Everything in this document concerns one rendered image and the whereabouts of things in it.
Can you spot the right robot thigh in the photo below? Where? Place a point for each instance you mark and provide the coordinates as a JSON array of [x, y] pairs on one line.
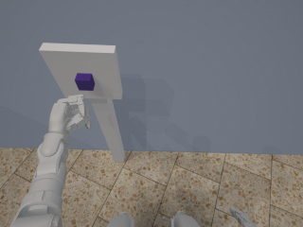
[[183, 221]]

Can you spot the robot thigh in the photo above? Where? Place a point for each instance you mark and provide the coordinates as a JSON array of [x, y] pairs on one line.
[[183, 221], [122, 221]]

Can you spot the left robot thigh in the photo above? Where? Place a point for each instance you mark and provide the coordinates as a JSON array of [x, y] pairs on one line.
[[122, 221]]

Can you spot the left robot forearm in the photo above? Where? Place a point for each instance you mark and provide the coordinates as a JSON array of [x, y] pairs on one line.
[[45, 193]]

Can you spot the button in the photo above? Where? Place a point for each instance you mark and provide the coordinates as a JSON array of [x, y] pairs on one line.
[[85, 81]]

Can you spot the right robot hand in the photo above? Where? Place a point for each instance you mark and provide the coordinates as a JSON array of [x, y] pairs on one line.
[[242, 218]]

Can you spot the left robot hand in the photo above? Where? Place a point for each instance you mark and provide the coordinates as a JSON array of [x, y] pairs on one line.
[[65, 121]]

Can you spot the panel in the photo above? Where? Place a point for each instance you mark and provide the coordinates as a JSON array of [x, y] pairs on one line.
[[65, 61]]

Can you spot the left robot upper arm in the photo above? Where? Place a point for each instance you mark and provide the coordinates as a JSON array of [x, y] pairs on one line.
[[46, 220]]

